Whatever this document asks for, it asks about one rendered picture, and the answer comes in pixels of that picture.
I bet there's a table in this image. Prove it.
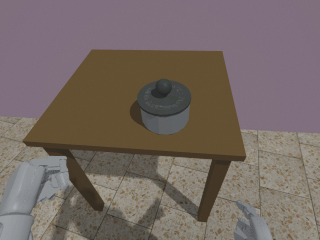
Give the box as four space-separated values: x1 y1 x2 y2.
23 49 247 222

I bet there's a pot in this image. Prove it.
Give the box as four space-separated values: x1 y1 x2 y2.
140 104 190 135

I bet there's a knob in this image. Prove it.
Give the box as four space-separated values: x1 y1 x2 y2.
155 78 172 96

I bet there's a left robot hand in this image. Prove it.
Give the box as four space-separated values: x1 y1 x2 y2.
0 156 70 215

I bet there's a lid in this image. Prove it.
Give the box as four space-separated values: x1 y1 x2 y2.
137 80 192 117

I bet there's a right robot hand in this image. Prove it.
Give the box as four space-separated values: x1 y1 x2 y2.
233 200 273 240

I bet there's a left robot forearm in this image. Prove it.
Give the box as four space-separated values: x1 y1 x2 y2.
0 213 35 240

